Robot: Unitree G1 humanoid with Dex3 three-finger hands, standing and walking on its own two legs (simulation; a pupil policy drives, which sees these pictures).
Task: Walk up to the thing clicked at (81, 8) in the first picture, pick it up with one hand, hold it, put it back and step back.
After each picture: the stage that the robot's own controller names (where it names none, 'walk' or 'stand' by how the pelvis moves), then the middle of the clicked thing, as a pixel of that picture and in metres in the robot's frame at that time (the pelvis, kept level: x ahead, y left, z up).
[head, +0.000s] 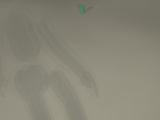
stand; (82, 9) +2.05 +0.06 -0.72
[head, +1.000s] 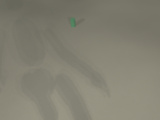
walk; (73, 22) +1.88 +0.27 -0.71
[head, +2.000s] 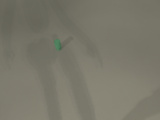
walk; (57, 44) +1.27 +0.39 -0.72
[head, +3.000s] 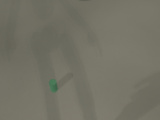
walk; (53, 85) +0.77 +0.30 -0.70
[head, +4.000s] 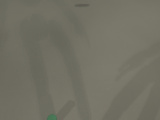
walk; out of the picture +0.45 +0.21 -0.70
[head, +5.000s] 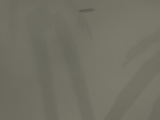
stand; out of the picture +0.27 +0.21 -0.71
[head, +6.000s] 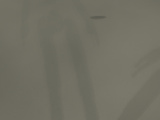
stand; out of the picture +0.28 +0.18 -0.72
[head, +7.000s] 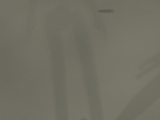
stand; out of the picture +0.31 +0.17 -0.71
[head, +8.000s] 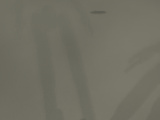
stand; out of the picture +0.30 +0.13 -0.72
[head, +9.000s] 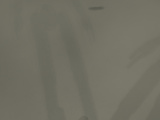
stand; out of the picture +0.30 +0.15 -0.72
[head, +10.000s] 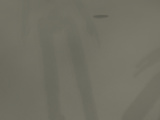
stand; out of the picture +0.29 +0.16 -0.73
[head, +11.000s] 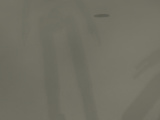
stand; out of the picture +0.29 +0.15 -0.73
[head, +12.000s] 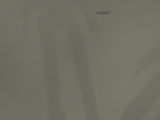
go down; out of the picture +0.29 +0.15 -0.72
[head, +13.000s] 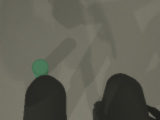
go down; (40, 69) +0.39 +0.15 -0.30
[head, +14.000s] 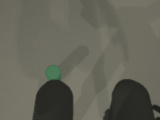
approach; (53, 75) +0.39 +0.13 -0.31
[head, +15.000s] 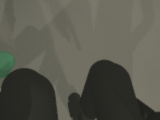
close in; (2, 65) +0.39 +0.17 -0.23
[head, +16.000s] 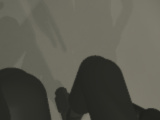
close; out of the picture +0.39 +0.18 -0.22
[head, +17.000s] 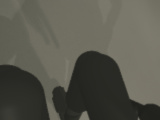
close; out of the picture +0.38 +0.17 -0.21
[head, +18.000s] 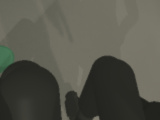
go down; out of the picture +0.38 +0.16 -0.20
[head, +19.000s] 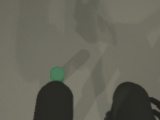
go down; (57, 77) +0.40 +0.13 -0.32
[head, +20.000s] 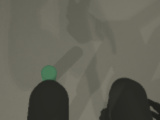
go down; (49, 76) +0.40 +0.14 -0.30
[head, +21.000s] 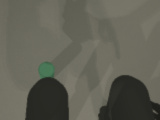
close in; (46, 72) +0.39 +0.14 -0.29
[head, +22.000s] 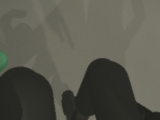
lift; out of the picture +0.39 +0.17 -0.23
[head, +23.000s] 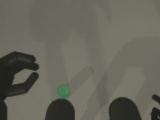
close; (63, 92) +0.37 +0.13 -0.46
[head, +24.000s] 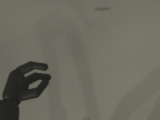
hold; out of the picture +0.31 +0.13 -0.67
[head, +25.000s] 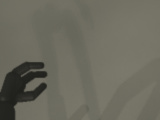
stand; out of the picture +0.33 +0.13 -0.65
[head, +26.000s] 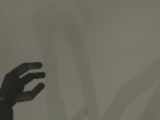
stand; out of the picture +0.32 +0.13 -0.66
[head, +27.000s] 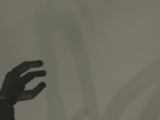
stand; out of the picture +0.32 +0.13 -0.66
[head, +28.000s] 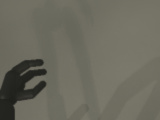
stand; out of the picture +0.32 +0.13 -0.65
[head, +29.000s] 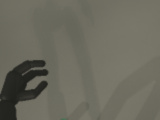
stand; out of the picture +0.33 +0.13 -0.64
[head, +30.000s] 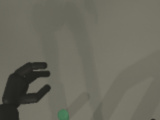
hold; (63, 116) +0.34 +0.13 -0.59
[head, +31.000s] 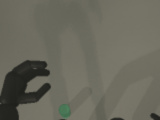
hold; (64, 111) +0.34 +0.13 -0.56
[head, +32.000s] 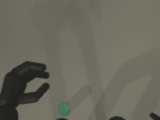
hold; (64, 110) +0.34 +0.13 -0.56
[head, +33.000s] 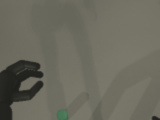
close; (62, 116) +0.34 +0.13 -0.59
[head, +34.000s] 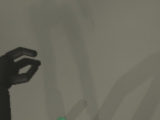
hold; out of the picture +0.33 +0.13 -0.63
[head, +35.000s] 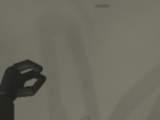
hold; out of the picture +0.31 +0.13 -0.67
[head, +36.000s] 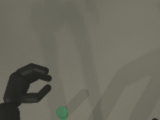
hold; (62, 113) +0.34 +0.13 -0.58
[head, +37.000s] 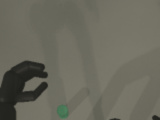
hold; (63, 112) +0.34 +0.13 -0.57
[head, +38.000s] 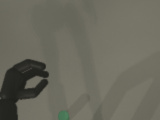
hold; (64, 117) +0.34 +0.13 -0.60
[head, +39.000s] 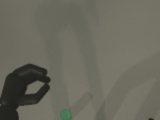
hold; (66, 116) +0.34 +0.13 -0.59
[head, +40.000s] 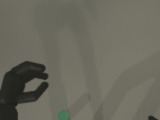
hold; (64, 117) +0.33 +0.13 -0.60
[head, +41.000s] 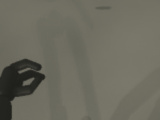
hold; out of the picture +0.31 +0.13 -0.68
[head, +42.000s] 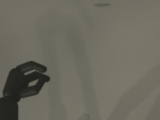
hold; out of the picture +0.32 +0.14 -0.68
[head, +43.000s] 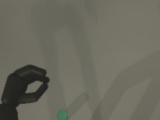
hold; (62, 116) +0.34 +0.13 -0.60
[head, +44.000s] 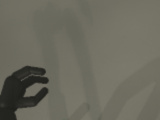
hold; out of the picture +0.33 +0.12 -0.63
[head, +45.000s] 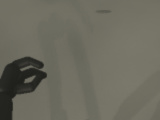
hold; out of the picture +0.31 +0.13 -0.68
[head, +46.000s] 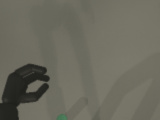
hold; out of the picture +0.33 +0.13 -0.62
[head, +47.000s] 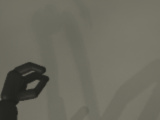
hold; out of the picture +0.33 +0.13 -0.65
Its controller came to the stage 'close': yes
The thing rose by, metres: 0.00
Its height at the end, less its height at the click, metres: +0.00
